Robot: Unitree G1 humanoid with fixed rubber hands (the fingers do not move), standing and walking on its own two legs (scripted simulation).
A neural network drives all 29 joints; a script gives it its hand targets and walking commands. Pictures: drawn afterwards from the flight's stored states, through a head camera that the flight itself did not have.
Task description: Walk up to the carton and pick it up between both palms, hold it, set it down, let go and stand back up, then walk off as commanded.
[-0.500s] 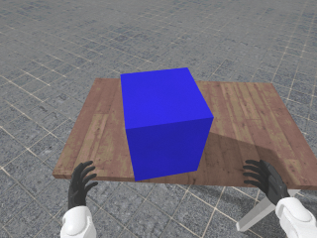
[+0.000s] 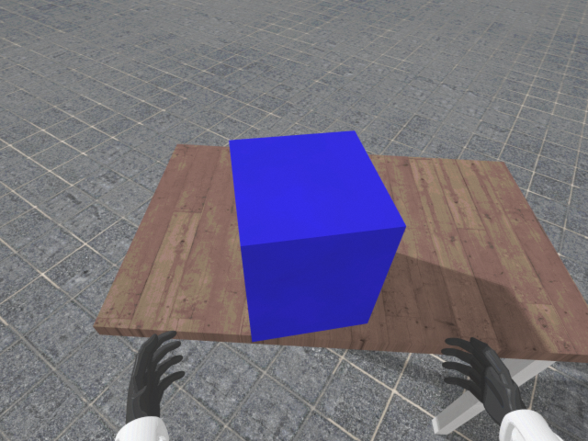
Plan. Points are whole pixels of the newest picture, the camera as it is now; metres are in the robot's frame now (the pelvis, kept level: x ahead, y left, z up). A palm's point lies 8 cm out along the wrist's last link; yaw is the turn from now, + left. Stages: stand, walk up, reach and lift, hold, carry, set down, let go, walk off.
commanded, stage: set down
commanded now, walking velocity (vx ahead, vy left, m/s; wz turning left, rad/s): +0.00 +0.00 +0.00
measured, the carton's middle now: (302, 237) +0.43 +0.02 +0.04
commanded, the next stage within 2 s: let go in 0.76 s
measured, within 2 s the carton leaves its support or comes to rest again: neither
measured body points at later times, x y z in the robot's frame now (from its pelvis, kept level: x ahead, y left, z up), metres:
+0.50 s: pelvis +0.01 +0.01 +0.00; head +0.02 +0.03 +0.45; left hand +0.17 +0.23 -0.05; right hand +0.22 -0.22 -0.06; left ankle +0.00 +0.15 -0.75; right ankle +0.00 -0.09 -0.75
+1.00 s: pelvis +0.00 +0.01 +0.00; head +0.03 +0.03 +0.45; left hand +0.15 +0.24 -0.08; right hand +0.20 -0.21 -0.08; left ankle +0.00 +0.15 -0.75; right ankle +0.00 -0.09 -0.75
